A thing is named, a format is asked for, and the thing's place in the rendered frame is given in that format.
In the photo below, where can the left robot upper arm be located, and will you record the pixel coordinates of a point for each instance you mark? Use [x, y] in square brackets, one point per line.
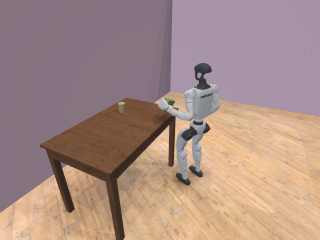
[189, 102]

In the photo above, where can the table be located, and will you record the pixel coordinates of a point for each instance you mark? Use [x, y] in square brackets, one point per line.
[106, 144]

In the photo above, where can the robot left hand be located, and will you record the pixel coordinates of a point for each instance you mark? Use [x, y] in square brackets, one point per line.
[163, 104]

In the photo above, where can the sponge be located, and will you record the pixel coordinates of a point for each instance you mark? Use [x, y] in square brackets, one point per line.
[170, 101]

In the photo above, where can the robot left forearm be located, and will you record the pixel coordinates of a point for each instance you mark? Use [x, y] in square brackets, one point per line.
[179, 114]

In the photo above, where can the right robot upper arm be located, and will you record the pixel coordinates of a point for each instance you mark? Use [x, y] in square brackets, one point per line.
[215, 98]

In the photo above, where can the robot right forearm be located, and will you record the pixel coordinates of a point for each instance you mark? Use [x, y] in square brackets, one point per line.
[211, 111]

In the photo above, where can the humanoid robot torso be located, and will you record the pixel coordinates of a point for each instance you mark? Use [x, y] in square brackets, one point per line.
[201, 107]

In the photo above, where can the left robot foot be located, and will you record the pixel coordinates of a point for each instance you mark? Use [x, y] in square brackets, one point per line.
[180, 177]

